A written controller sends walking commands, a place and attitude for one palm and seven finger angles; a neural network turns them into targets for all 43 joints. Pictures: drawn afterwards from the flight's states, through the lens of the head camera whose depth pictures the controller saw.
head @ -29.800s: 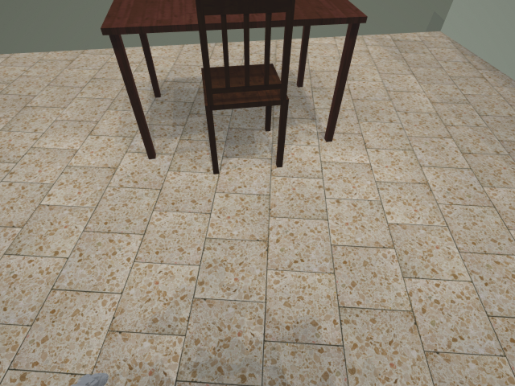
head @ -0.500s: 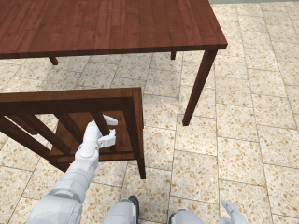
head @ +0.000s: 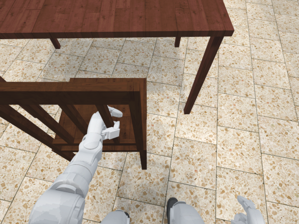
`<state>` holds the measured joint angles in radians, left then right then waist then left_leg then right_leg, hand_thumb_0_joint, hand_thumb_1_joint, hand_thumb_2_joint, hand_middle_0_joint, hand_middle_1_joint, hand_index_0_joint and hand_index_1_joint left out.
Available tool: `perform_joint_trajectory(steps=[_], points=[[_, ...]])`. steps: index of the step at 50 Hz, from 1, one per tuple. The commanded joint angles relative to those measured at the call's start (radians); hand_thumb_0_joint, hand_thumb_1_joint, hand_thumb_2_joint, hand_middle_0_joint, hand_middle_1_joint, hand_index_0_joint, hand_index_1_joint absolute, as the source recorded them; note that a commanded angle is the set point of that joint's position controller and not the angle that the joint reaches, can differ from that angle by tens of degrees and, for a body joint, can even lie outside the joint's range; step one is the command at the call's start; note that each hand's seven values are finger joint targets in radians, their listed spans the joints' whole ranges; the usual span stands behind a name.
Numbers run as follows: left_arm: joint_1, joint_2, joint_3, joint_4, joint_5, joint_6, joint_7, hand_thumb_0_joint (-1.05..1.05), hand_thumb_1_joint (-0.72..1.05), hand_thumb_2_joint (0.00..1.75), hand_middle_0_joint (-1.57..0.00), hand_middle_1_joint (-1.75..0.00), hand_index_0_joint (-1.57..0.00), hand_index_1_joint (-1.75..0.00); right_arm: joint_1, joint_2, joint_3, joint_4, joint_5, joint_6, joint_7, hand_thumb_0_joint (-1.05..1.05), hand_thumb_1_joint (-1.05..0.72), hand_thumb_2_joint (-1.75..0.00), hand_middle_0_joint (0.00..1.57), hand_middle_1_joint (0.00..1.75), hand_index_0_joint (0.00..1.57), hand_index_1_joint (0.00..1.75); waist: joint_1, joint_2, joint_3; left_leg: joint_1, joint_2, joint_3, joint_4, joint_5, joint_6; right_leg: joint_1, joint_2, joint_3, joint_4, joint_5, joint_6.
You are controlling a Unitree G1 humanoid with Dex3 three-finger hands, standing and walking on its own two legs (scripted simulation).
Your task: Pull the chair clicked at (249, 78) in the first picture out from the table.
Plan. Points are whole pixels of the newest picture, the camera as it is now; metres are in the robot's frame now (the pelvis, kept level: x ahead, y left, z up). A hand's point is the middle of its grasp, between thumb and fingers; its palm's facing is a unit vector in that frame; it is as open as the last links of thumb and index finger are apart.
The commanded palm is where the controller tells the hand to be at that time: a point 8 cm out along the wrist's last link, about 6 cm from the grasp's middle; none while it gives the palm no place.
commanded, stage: step backward, pulling the chair out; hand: left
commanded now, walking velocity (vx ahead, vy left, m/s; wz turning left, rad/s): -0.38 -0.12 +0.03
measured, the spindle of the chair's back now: (82, 125) +0.39 +0.22 -0.08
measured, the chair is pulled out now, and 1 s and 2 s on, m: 0.20 0.27 0.38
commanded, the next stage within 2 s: none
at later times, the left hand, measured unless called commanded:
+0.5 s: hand (113, 151) +0.30 +0.11 -0.07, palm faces -0.06 -0.98 -0.20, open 5.4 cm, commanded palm +0.31 +0.17 -0.06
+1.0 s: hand (113, 151) +0.30 +0.11 -0.07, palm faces -0.06 -0.98 -0.17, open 5.4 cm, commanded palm +0.30 +0.16 -0.06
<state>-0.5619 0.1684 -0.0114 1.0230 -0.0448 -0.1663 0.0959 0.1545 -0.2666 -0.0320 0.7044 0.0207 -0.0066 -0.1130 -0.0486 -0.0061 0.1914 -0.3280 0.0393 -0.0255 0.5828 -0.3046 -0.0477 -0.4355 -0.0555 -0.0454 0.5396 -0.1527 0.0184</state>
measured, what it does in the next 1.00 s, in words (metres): steps on the spot: left foot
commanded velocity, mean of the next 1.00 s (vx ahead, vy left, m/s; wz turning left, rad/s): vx -0.38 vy -0.04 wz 0.06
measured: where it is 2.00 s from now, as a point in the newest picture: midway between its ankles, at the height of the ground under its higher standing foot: outside the picture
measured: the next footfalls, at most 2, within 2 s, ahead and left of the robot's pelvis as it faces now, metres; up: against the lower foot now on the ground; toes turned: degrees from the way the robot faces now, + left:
left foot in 0.94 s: -0.04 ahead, +0.17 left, +0.00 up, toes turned +4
right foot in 1.06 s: +0.04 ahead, -0.12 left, +0.00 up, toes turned +0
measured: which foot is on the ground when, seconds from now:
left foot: down 0.00-0.78, up 0.80-0.92, down 0.94-1.00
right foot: down 0.00-0.94, up 0.96-1.00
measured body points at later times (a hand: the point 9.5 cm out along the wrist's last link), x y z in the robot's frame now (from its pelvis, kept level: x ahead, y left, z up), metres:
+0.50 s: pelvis -0.05 +0.00 -0.01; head +0.02 -0.01 +0.44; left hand +0.30 +0.16 -0.05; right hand +0.01 -0.27 -0.14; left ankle +0.00 +0.15 -0.73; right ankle +0.07 -0.13 -0.73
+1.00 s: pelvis -0.05 +0.01 -0.01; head +0.03 +0.01 +0.43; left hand +0.30 +0.16 -0.06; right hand +0.03 -0.26 -0.14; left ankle -0.08 +0.12 -0.73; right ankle +0.05 -0.13 -0.73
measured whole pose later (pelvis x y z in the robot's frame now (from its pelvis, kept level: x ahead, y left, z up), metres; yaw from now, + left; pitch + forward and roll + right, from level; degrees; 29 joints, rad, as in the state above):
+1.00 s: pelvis -0.05 +0.01 -0.01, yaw +3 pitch +3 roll +1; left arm -0.54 0.13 -0.05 1.08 -0.01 -0.22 0.09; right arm 0.24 -0.25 -0.01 0.77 0.03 -0.02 -0.12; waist -0.05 -0.02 0.12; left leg -0.34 -0.02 -0.01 0.65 -0.35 0.01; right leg -0.53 -0.07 -0.03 0.62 -0.14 0.02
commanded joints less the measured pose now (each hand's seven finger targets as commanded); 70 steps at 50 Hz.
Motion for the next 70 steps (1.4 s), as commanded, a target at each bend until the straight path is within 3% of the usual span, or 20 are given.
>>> perform_joint_trajectory(steps=[1,11,19,28,31,33,36,39,44,47,48,51,53,55,57,59,61,64,67,70], points=[[-0.178,0.115,0.019,-0.212,0.027,-0.095,-0.004,0.0,0.9,0.9,-0.5,-1.45,-0.5,-1.45,0.105,-0.115,-0.039,-0.098,0.0,0.002,0.004,0.0,-0.9,-0.9,0.2,0.3,0.2,0.3,-0.004,0.077,-0.571,0.09,0.122,-0.048,-0.009,0.521,0.031,0.346,-0.072,0.067,0.021,0.487,-0.047],[-0.183,0.159,0.041,-0.183,0.033,-0.121,0.016,0.0,0.9,0.9,-0.5,-1.45,-0.5,-1.45,0.08,-0.103,-0.018,-0.087,-0.001,-0.013,-0.012,0.0,-0.9,-0.9,0.2,0.3,0.2,0.3,0.016,0.083,-0.458,-0.056,0.108,-0.05,-0.122,0.074,0.068,0.196,-0.026,0.067,-0.03,-0.091,-0.005],[-0.205,0.18,0.048,-0.097,0.038,-0.147,0.027,0.0,0.9,0.9,-0.5,-1.45,-0.5,-1.45,0.13,-0.091,-0.019,-0.042,0.014,-0.049,-0.014,0.0,-0.9,-0.9,0.2,0.3,0.2,0.3,0.011,-0.123,-0.449,0.017,0.005,0.023,0.014,-0.134,0.054,0.039,-0.115,0.144,-0.236,-0.351,-0.031],[-0.238,0.149,0.033,-0.116,0.03,-0.149,0.027,0.0,0.9,0.9,-0.5,-1.45,-0.5,-1.45,0.1,-0.112,-0.017,-0.067,0.017,-0.054,-0.023,0.0,-0.9,-0.9,0.2,0.3,0.2,0.3,0.02,0.109,-0.437,-0.132,0.165,-0.135,-0.172,0.059,0.12,0.21,0.015,0.059,0.092,-0.12,0.001],[-0.239,0.14,0.026,-0.115,0.033,-0.133,0.018,0.0,0.9,0.9,-0.5,-1.45,-0.5,-1.45,0.13,-0.112,-0.031,-0.048,0.011,-0.048,-0.018,0.0,-0.9,-0.9,0.2,0.3,0.2,0.3,0.007,0.136,-0.468,-0.035,0.161,-0.103,-0.091,0.3,0.109,0.229,0.012,0.057,0.063,0.07,-0.008],[-0.26,0.129,0.012,-0.127,0.036,-0.127,0.012,0.0,0.9,0.9,-0.5,-1.45,-0.5,-1.45,0.109,-0.1,-0.026,-0.055,0.008,-0.049,-0.012,0.0,-0.9,-0.9,0.2,0.3,0.2,0.3,0.009,0.137,-0.43,-0.109,0.142,-0.077,-0.082,0.194,0.092,0.234,-0.014,0.074,0.059,0.038,-0.019],[-0.235,0.15,0.018,-0.12,0.034,-0.119,0.019,0.0,0.9,0.9,-0.5,-1.45,-0.5,-1.45,0.114,-0.101,-0.026,-0.054,0.016,-0.051,-0.01,0.0,-0.9,-0.9,0.2,0.3,0.2,0.3,0.024,0.017,-0.36,-0.215,0.058,-0.033,-0.011,-0.221,0.065,0.148,-0.094,0.183,-0.071,-0.287,-0.065],[-0.203,0.193,0.05,-0.063,0.037,-0.113,0.031,0.0,0.9,0.9,-0.5,-1.45,-0.5,-1.45,0.149,-0.094,-0.032,-0.016,0.013,-0.05,-0.003,0.0,-0.9,-0.9,0.2,0.3,0.2,0.3,0.027,-0.229,-0.45,-0.003,-0.074,0.053,0.344,-0.21,0.027,0.032,-0.264,0.298,-0.369,-0.479,-0.115],[-0.234,0.148,0.046,-0.06,0.033,-0.113,0.024,0.0,0.9,0.9,-0.5,-1.45,-0.5,-1.45,0.139,-0.092,0.007,0.003,0.006,-0.054,-0.007,0.0,-0.9,-0.9,0.2,0.3,0.2,0.3,-0.001,-0.169,-0.47,0.058,-0.025,0.002,0.043,-0.129,0.034,0.15,-0.194,0.109,-0.175,-0.029,-0.074],[-0.284,0.105,0.008,-0.11,0.028,-0.115,0.02,0.0,0.9,0.9,-0.5,-1.45,-0.5,-1.45,0.115,-0.144,-0.01,-0.026,0.005,-0.042,-0.026,0.0,-0.9,-0.9,0.2,0.3,0.2,0.3,0.02,0.164,-0.409,-0.001,0.217,-0.264,-0.187,0.331,0.138,0.116,0.001,0.014,0.171,0.02,-0.001],[-0.308,0.086,-0.004,-0.118,0.02,-0.105,0.013,0.0,0.9,0.9,-0.5,-1.45,-0.5,-1.45,0.118,-0.122,-0.013,-0.024,0.008,-0.037,-0.023,0.0,-0.9,-0.9,0.2,0.3,0.2,0.3,0.028,0.106,-0.438,0.066,0.241,-0.215,-0.136,0.553,0.144,0.121,0.006,0.033,0.192,0.007,-0.015],[-0.379,0.042,-0.033,-0.181,0.027,-0.112,-0.003,0.0,0.9,0.9,-0.5,-1.45,-0.5,-1.45,0.13,-0.099,-0.016,-0.024,-0.019,-0.037,-0.001,0.0,-0.9,-0.9,0.2,0.3,0.2,0.3,0.009,0.23,-0.443,0.187,0.235,-0.18,-0.085,0.729,0.134,0.053,0.009,0.042,0.184,-0.14,-0.026],[-0.34,0.044,-0.025,-0.14,0.037,-0.115,0.001,0.0,0.9,0.9,-0.5,-1.45,-0.5,-1.45,0.165,-0.095,-0.023,-0.002,-0.019,-0.038,0.017,0.0,-0.9,-0.9,0.2,0.3,0.2,0.3,0.005,0.179,-0.47,0.284,0.205,-0.138,0.051,0.955,0.102,0.1,-0.003,0.051,0.043,0.086,-0.046],[-0.337,0.069,-0.015,-0.123,0.035,-0.116,0.001,0.0,0.9,0.9,-0.5,-1.45,-0.5,-1.45,0.191,-0.104,-0.027,0.007,-0.004,-0.035,0.018,0.0,-0.9,-0.9,0.2,0.3,0.2,0.3,-0.003,0.023,-0.555,0.166,0.123,-0.05,0.216,0.818,0.033,0.337,-0.076,0.1,-0.055,0.64,-0.091],[-0.313,0.127,0.033,-0.085,0.015,-0.108,0.003,0.0,0.9,0.9,-0.5,-1.45,-0.5,-1.45,0.146,-0.109,-0.034,-0.016,0.012,-0.035,-0.003,0.0,-0.9,-0.9,0.2,0.3,0.2,0.3,0.021,-0.253,-0.597,-0.106,-0.024,-0.036,0.4,-0.131,-0.011,0.584,-0.296,0.278,-0.039,1.105,-0.207],[-0.313,0.123,0.029,-0.105,0.02,-0.085,-0.006,0.0,0.9,0.9,-0.5,-1.45,-0.5,-1.45,0.07,-0.099,-0.024,-0.046,0.013,-0.04,-0.005,0.0,-0.9,-0.9,0.2,0.3,0.2,0.3,0.048,-0.16,-0.52,-0.14,0.012,-0.115,0.428,-0.266,0.005,0.475,-0.364,0.269,-0.066,0.891,-0.197],[-0.284,0.138,0.045,-0.111,0.025,-0.073,0.0,0.0,0.9,0.9,-0.5,-1.45,-0.5,-1.45,0.076,-0.09,0.001,-0.024,0.007,-0.025,-0.011,0.0,-0.9,-0.9,0.2,0.3,0.2,0.3,0.027,-0.066,-0.527,-0.094,0.02,-0.076,0.219,-0.199,0.002,0.47,-0.31,0.193,-0.047,0.801,-0.16],[-0.232,0.115,0.018,-0.16,0.012,-0.061,0.004,0.0,0.9,0.9,-0.5,-1.45,-0.5,-1.45,0.067,-0.087,0.008,-0.039,0.005,-0.001,-0.019,0.0,-0.9,-0.9,0.2,0.3,0.2,0.3,0.018,-0.129,-0.564,0.013,0.006,-0.011,0.013,0.022,-0.007,0.462,-0.234,0.124,-0.019,0.711,-0.104],[-0.233,0.077,-0.024,-0.255,0.002,-0.052,0.003,0.0,0.9,0.9,-0.5,-1.45,-0.5,-1.45,0.068,-0.129,-0.017,-0.087,0.007,0.021,-0.025,0.0,-0.9,-0.9,0.2,0.3,0.2,0.3,0.008,-0.034,-0.551,0.174,0.14,-0.081,-0.105,0.562,0.061,0.315,-0.082,0.035,0.029,0.48,-0.012],[-0.262,0.047,-0.039,-0.305,0.009,-0.069,-0.01,0.0,0.9,0.9,-0.5,-1.45,-0.5,-1.45,0.072,-0.115,-0.03,-0.116,-0.001,0.035,-0.011,0.0,-0.9,-0.9,0.2,0.3,0.2,0.3,-0.008,0.084,-0.539,0.169,0.192,-0.059,-0.113,0.613,0.091,0.281,-0.008,0.023,0.088,0.281,0.0]])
